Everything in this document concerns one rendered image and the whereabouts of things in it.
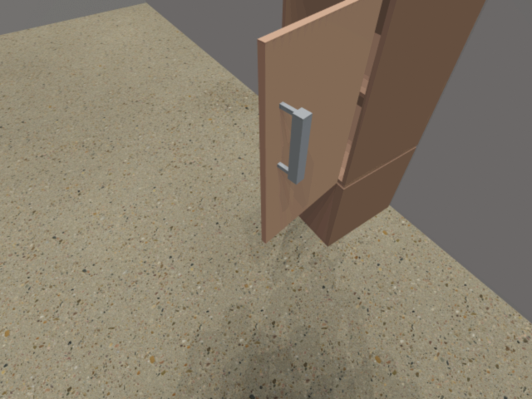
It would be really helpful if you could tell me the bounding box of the cupboard door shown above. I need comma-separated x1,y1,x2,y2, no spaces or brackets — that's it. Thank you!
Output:
257,0,382,243

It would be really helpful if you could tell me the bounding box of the handle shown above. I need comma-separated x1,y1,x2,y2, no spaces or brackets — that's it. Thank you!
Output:
277,102,313,184

